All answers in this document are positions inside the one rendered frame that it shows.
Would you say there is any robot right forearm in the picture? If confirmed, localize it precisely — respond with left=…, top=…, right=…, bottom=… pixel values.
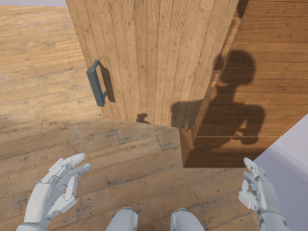
left=259, top=213, right=290, bottom=231

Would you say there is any left robot hand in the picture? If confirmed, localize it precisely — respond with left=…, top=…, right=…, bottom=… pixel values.
left=24, top=153, right=91, bottom=228

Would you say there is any right robot hand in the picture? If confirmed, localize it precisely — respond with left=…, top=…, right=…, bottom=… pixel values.
left=239, top=157, right=280, bottom=216

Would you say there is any cupboard door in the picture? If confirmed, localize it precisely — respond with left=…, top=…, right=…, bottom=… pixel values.
left=65, top=0, right=239, bottom=130

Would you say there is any robot right shin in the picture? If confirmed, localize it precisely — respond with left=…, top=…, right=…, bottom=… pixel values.
left=177, top=208, right=187, bottom=212

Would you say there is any right robot thigh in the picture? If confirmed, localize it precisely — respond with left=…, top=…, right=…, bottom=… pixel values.
left=170, top=211, right=205, bottom=231

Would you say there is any handle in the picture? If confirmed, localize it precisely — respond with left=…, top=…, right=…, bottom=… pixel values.
left=86, top=60, right=107, bottom=107

